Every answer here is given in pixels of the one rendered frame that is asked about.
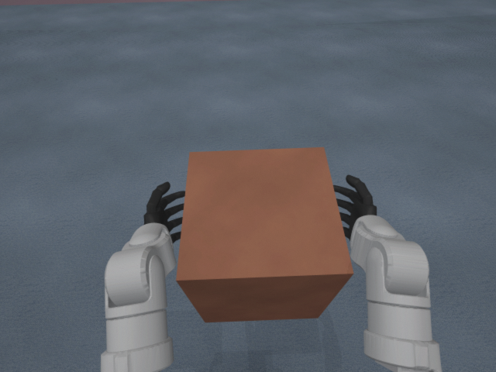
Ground left robot hand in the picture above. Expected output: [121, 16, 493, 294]
[144, 182, 185, 243]

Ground robot left forearm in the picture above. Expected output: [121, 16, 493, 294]
[101, 223, 177, 372]

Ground right robot hand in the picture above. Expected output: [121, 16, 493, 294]
[333, 175, 377, 239]

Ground carton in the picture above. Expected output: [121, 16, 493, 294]
[176, 147, 353, 322]

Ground robot right forearm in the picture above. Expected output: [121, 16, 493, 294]
[350, 215, 442, 372]

